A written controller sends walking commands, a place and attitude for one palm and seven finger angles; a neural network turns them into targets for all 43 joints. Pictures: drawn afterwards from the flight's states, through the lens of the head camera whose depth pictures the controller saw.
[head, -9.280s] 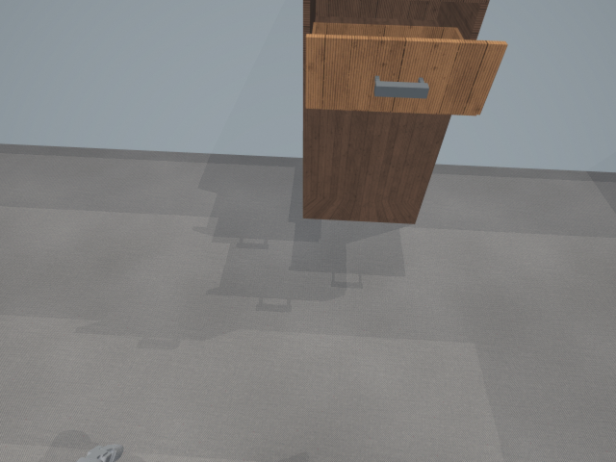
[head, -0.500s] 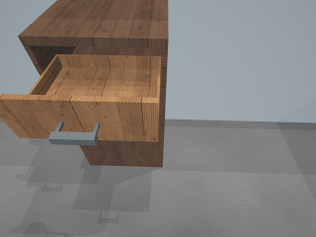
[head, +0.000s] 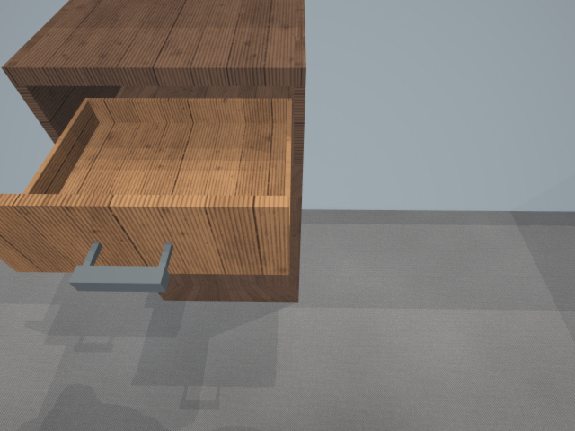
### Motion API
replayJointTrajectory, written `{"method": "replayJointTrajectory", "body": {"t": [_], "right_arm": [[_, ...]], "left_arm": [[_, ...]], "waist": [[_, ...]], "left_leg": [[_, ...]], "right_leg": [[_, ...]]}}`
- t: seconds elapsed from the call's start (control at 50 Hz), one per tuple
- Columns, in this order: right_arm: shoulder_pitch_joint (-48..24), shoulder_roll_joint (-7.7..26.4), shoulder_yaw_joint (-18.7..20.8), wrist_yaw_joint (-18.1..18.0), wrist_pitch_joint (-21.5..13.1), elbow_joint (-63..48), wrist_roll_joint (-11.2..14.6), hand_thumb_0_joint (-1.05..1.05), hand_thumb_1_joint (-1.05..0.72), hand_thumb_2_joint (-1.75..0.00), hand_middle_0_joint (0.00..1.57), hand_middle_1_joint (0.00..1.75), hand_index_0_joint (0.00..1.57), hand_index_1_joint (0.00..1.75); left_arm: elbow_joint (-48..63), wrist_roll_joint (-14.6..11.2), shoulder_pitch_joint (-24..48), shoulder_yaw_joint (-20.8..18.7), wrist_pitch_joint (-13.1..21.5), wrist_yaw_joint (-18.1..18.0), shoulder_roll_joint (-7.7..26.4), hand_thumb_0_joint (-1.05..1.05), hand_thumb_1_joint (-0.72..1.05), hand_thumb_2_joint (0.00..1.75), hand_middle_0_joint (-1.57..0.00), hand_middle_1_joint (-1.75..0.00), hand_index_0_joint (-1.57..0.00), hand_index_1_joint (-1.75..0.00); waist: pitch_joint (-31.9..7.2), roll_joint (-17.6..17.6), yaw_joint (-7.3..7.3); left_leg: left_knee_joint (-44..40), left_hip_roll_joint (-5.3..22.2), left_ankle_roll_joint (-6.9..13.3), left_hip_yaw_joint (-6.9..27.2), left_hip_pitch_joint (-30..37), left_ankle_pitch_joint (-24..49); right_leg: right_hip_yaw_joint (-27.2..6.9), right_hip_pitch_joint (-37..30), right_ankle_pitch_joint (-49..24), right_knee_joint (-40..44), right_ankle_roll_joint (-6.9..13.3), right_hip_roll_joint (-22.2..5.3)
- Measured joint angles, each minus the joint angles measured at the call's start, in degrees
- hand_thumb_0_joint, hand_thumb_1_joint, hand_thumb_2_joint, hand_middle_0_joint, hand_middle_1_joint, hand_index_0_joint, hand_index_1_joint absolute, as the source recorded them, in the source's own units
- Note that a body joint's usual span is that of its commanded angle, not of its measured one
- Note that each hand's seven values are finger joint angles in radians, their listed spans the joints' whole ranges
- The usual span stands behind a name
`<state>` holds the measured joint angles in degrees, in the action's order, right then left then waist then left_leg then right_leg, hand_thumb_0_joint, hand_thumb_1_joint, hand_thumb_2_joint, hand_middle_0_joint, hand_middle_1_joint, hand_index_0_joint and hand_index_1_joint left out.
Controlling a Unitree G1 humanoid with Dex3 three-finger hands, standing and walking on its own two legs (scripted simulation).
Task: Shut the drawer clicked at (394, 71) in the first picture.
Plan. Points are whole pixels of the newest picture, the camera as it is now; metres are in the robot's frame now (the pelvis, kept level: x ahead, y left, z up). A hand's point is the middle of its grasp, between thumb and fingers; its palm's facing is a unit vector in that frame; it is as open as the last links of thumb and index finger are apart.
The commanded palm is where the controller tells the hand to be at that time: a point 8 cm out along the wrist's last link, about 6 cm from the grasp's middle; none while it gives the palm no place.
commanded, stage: come to a stop and stand still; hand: left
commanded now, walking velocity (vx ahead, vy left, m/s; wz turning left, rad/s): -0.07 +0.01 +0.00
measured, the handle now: (126, 264) +0.32 +0.25 +0.04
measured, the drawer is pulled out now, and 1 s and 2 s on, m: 0.27 0.27 0.27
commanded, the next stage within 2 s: look again from close up in 0.84 s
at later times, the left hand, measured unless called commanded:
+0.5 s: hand out of the picture -0.02 +0.15 -0.17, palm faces +0.02 -0.98 -0.20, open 7.3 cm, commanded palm none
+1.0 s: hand out of the picture -0.09 +0.13 -0.17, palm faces +0.04 -0.99 -0.15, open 7.4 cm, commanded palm none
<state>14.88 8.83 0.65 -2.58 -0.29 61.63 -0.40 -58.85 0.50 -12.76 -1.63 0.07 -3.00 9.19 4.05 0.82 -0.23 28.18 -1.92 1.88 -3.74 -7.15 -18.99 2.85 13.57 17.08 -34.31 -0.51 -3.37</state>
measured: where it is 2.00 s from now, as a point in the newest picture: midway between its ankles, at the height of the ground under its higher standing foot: outside the picture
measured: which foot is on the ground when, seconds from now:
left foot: down 0.00-1.00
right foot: down 0.00-1.00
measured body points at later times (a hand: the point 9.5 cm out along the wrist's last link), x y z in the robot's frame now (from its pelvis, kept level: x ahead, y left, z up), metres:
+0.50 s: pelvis -0.05 -0.03 +0.01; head -0.04 -0.02 +0.46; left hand -0.03 +0.21 -0.15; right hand -0.04 -0.25 -0.15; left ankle -0.07 +0.09 -0.74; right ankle -0.03 -0.13 -0.74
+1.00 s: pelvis -0.06 -0.02 +0.00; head -0.05 -0.02 +0.45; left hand -0.09 +0.18 -0.16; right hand -0.09 -0.22 -0.16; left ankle -0.07 +0.09 -0.74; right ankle -0.03 -0.13 -0.74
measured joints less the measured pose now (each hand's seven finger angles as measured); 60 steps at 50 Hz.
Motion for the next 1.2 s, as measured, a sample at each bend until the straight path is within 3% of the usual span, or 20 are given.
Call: {"method": "replayJointTrajectory", "body": {"t": [0.18, 0.5, 0.94, 1.06, 1.2], "right_arm": [[-3.25, 0.64, 0.52, 0.34, 0.1, -1.68, -0.24, 0.01, -0.92, -0.9, 0.2, 0.3, 0.2, 0.3], [-0.96, 0.15, -1.19, 1.61, 0.23, 2.32, -0.14, 0.01, -0.92, -0.9, 0.19, 0.3, 0.2, 0.3], [4.12, -3.66, -1.81, 1.24, -0.43, 5.26, 0.06, 0.01, -0.91, -0.9, 0.19, 0.3, 0.2, 0.3], [3.71, -2.06, -1.31, 1.53, -0.53, 0.71, -0.27, 0.01, -0.91, -0.9, 0.19, 0.3, 0.2, 0.3], [4.08, -0.25, -1.58, 1.32, -1.01, -0.19, -0.27, 0.02, -0.93, -0.9, 0.19, 0.3, 0.2, 0.3]], "left_arm": [[2.7, 0.22, 2.63, -0.21, -0.37, 0.14, 0.91, 0.01, 0.9, 0.9, -0.2, -0.3, -0.2, -0.3], [-1.38, 0.16, -1.72, 1.28, -0.01, 1.26, 1.06, 0.0, 0.92, 0.9, -0.2, -0.3, -0.2, -0.3], [-5.43, 0.03, -7.23, 1.9, 0.81, 1.15, -2.8, 0.01, 0.9, 0.9, -0.2, -0.3, -0.2, -0.3], [-5.33, 0.4, -6.22, 2.63, 1.37, 0.81, -3.46, 0.01, 0.9, 0.9, -0.2, -0.3, -0.2, -0.3], [-4.39, 0.24, -4.46, 2.0, 1.02, 0.95, -1.54, 0.01, 0.91, 0.9, -0.2, -0.3, -0.2, -0.3]], "waist": [[0.19, -1.32, 0.12], [-1.94, -2.1, 0.4], [-1.7, -2.32, 0.62], [-2.65, 0.38, -0.55], [-4.09, 1.57, -0.31]], "left_leg": [[0.52, 0.45, -0.34, -0.78, -1.54, -1.07], [-5.22, 2.29, -1.69, 0.48, -0.52, 4.97], [-5.11, 2.1, -1.55, 0.91, -1.99, 5.77], [1.74, 2.24, -0.78, 1.24, -5.68, 2.31], [-0.31, 0.96, -0.2, 0.6, -3.26, 2.48]], "right_leg": [[-0.78, 1.03, 1.99, 0.91, 0.14, 0.56], [0.81, -1.64, -5.46, 9.55, 1.74, 2.63], [1.22, -0.62, -6.45, 10.07, 1.75, 2.41], [1.54, 1.79, -4.26, 5.69, 1.29, 2.23], [0.77, 0.66, -3.3, 5.19, 0.49, 1.04]]}}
